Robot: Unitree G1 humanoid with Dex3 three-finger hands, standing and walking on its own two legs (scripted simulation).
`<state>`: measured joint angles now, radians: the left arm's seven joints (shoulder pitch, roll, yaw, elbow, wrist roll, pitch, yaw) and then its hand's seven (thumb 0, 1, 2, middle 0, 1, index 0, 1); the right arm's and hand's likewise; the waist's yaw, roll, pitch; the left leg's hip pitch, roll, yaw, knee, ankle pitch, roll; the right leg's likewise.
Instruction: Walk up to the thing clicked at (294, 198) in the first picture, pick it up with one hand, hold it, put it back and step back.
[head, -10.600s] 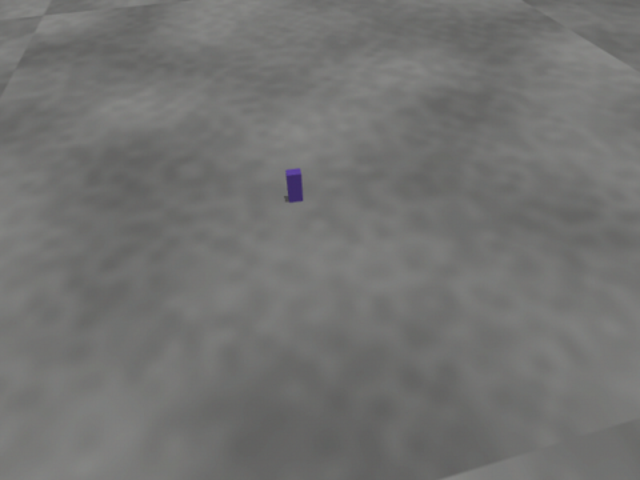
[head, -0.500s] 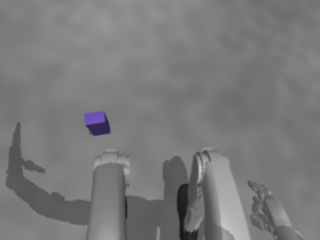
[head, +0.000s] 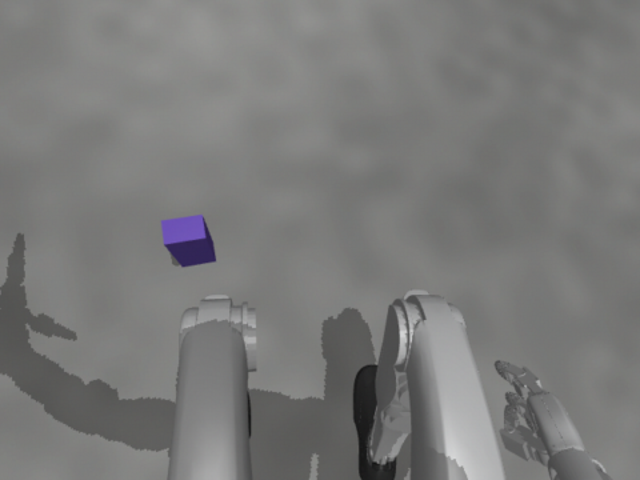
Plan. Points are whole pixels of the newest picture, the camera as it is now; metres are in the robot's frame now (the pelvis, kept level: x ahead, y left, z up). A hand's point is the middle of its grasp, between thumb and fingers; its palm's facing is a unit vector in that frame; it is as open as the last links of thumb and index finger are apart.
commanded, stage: go down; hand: left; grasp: from the side
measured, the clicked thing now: (191, 243) +0.45 +0.21 -0.30
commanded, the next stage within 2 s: approach in 0.14 s
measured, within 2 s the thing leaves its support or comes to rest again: neither
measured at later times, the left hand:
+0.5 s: hand out of the picture +0.36 +0.41 -0.03, palm faces +0.18 -0.98 -0.05, open 17.4 cm
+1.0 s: hand (122, 262) +0.39 +0.30 -0.24, palm faces +0.06 -1.00 +0.05, open 17.4 cm
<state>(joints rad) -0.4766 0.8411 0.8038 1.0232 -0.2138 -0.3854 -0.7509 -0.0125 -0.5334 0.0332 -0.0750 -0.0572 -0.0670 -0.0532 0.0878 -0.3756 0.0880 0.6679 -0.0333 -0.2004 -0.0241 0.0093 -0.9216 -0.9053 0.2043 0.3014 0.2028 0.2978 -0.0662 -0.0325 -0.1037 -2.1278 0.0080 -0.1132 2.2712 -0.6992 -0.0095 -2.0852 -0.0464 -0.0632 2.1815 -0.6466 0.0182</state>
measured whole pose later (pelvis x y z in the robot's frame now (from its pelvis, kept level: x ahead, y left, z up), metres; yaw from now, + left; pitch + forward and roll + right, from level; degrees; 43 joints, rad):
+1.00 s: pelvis -0.01 +0.01 -0.09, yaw -7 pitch +17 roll -14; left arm -0.56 0.81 0.70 1.37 -0.24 -0.93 -0.61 -0.01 -0.55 0.02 -0.09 -0.09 -0.08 -0.08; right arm -0.13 -0.39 0.37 0.63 -0.25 -0.12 0.06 0.01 -0.93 -0.90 0.21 0.30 0.20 0.30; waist -0.19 -0.21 0.21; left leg -2.23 0.00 -0.27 2.62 -0.72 -0.01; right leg -2.12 0.00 -0.17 2.41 -0.61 0.05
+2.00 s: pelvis -0.02 +0.02 -0.10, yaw -10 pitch +10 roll -18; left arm -0.55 0.75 0.44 1.45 -0.07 -1.21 0.00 -0.01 -0.43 0.08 -0.09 -0.05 -0.08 -0.05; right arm -0.20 -0.38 0.50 0.57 -0.38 -0.03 0.17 0.00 -0.92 -0.90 0.20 0.30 0.20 0.30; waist -0.23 -0.27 0.30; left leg -2.19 0.00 -0.38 2.68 -0.72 -0.01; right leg -2.06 0.04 -0.25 2.39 -0.56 0.07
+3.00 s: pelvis -0.02 +0.02 -0.10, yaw -11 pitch +10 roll -19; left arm -0.60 0.81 0.46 1.47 -0.07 -1.18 0.04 -0.01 0.11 0.68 -0.78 -0.81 -0.79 -0.81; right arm -0.20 -0.38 0.52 0.56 -0.39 0.00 0.16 0.00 -0.89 -0.89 0.20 0.30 0.20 0.30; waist -0.24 -0.29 0.33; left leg -2.19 0.01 -0.39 2.69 -0.72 0.00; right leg -2.05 0.05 -0.26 2.38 -0.56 0.07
